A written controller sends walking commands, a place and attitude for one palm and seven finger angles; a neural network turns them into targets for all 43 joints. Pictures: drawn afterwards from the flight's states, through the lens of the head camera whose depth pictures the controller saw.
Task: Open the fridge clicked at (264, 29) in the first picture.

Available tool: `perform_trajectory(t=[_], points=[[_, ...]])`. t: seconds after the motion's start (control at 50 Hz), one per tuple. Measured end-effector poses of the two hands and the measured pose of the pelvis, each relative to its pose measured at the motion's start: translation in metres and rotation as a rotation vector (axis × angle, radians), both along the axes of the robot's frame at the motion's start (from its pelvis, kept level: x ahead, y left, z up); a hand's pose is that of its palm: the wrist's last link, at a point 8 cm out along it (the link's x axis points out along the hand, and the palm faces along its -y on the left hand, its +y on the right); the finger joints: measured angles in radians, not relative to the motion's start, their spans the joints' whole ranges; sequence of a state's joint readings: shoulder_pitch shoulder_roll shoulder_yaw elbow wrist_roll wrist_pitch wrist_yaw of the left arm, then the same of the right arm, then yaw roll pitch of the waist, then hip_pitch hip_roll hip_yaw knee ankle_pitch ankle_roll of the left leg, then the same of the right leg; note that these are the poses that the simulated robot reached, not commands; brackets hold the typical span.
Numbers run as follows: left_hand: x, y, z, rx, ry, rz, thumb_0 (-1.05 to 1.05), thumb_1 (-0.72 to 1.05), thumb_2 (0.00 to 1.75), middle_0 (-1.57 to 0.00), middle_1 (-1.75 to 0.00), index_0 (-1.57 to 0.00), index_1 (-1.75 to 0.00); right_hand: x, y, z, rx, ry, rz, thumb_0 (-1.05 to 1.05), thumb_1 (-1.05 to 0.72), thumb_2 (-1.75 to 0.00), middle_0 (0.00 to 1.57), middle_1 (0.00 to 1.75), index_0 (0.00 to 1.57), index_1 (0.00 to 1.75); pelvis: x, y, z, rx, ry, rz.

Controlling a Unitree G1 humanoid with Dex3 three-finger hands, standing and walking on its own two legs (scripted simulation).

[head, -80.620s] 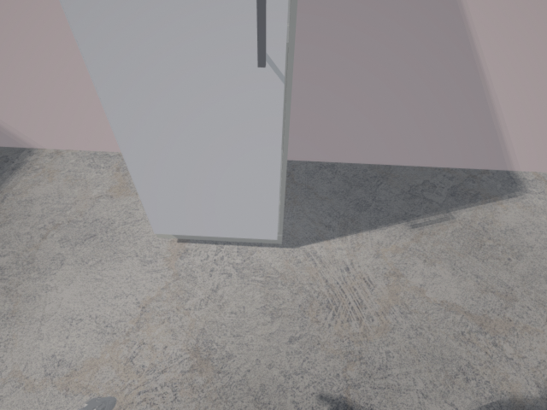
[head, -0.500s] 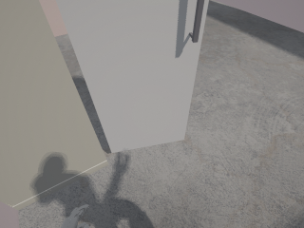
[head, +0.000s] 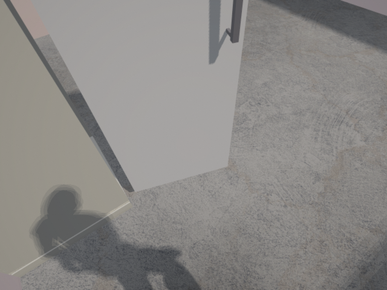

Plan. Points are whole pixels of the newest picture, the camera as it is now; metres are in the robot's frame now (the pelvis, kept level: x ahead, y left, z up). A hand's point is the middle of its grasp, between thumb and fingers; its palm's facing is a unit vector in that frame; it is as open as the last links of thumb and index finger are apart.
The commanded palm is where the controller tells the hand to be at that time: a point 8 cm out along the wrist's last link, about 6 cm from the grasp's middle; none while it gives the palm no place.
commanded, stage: let the arm hang, fingers relaxed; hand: right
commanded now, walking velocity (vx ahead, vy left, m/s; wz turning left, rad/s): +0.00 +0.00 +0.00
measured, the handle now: out of the picture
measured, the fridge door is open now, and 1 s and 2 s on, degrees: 109 109 109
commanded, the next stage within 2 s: look to check the result in 0.66 s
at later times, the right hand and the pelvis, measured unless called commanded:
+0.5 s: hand out of the picture +0.10 -0.19 -0.17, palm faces -0.01 +0.98 -0.19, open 7.3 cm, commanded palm none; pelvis +0.05 -0.02 +0.01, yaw +2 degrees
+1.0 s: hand out of the picture +0.07 -0.19 -0.17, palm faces -0.01 +0.98 -0.20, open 7.4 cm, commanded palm none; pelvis +0.05 -0.02 +0.01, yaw +2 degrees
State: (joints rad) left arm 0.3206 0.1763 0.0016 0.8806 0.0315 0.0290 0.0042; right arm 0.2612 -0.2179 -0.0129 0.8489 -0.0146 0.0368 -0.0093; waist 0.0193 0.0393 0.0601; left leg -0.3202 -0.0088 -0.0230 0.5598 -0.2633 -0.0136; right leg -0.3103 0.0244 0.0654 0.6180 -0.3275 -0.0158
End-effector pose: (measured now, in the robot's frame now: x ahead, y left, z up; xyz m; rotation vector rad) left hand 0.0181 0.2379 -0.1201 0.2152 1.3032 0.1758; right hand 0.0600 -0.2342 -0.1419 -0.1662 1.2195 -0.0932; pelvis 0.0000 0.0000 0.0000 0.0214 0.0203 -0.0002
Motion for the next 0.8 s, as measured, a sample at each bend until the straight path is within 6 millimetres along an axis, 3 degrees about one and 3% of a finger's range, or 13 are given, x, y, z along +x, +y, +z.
perform_trajectory(t=[0.1, 0.2, 0.5, 0.62, 0.8], points=[[-0.014, -0.015, -0.005, -0.04, 0.083, 0.029, 0.01, 0.91, 0.9, -0.2, -0.3, -0.2, -0.3, -0.009, -0.027, 0.012, -0.072, 0.079, -0.024, -0.01, -0.94, -0.9, 0.21, 0.3, 0.21, 0.3, 0.016, -0.004, 0.007, -0.004, 0.008, 0.007], [-0.003, -0.026, -0.009, -0.066, 0.083, 0.043, 0.01, 0.91, 0.9, -0.2, -0.3, -0.2, -0.3, -0.006, -0.037, 0.017, -0.103, 0.115, -0.031, 0.0, -0.92, -0.9, 0.2, 0.3, 0.2, 0.3, 0.029, -0.008, 0.009, -0.01, 0.002, 0.015], [0.043, -0.025, -0.007, -0.034, 0.005, 0.044, 0.01, 0.92, 0.9, -0.2, -0.3, -0.2, -0.3, 0.031, -0.005, 0.005, -0.011, 0.075, -0.022, 0.01, -0.91, -0.9, 0.2, 0.3, 0.2, 0.3, 0.052, -0.016, 0.01, -0.015, -0.019, 0.029], [0.042, -0.027, -0.007, -0.029, 0.018, 0.053, 0.01, 0.92, 0.9, -0.2, -0.3, -0.2, -0.3, 0.033, -0.007, 0.004, -0.008, 0.083, -0.023, 0.01, -0.92, -0.9, 0.2, 0.3, 0.21, 0.3, 0.056, -0.016, 0.01, -0.013, -0.023, 0.03], [0.024, -0.036, -0.011, -0.05, 0.07, 0.073, 0.0, 0.91, 0.9, -0.2, -0.3, -0.2, -0.3, 0.02, -0.012, 0.004, -0.023, 0.129, -0.035, 0.01, -0.91, -0.9, 0.2, 0.3, 0.2, 0.3, 0.057, -0.017, 0.01, -0.014, -0.03, 0.032]])
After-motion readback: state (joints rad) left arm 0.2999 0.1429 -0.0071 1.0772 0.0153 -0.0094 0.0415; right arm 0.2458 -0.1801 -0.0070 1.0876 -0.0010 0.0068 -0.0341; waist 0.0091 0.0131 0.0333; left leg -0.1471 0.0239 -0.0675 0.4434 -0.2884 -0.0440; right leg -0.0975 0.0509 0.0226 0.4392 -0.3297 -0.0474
